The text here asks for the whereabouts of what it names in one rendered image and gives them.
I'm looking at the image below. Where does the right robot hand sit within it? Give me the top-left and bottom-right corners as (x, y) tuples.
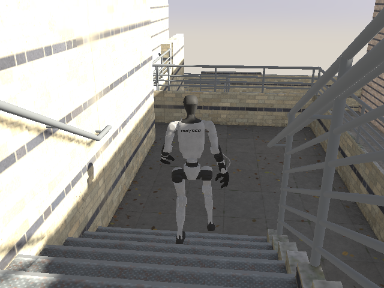
(215, 172), (229, 188)

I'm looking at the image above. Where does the right robot forearm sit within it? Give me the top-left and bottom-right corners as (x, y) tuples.
(214, 145), (227, 174)

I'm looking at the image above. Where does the right robot shin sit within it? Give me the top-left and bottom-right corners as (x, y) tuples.
(204, 185), (213, 224)

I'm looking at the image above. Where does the right robot upper arm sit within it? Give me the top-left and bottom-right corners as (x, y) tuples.
(203, 120), (220, 154)

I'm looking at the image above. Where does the humanoid robot head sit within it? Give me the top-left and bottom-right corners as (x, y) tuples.
(181, 95), (201, 124)

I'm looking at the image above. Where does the left robot hand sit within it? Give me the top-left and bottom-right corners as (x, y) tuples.
(160, 155), (175, 164)

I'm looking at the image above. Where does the left robot upper arm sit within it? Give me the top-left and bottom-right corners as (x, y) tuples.
(163, 121), (179, 153)

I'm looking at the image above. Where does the left robot forearm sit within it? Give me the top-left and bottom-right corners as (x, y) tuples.
(161, 145), (169, 160)

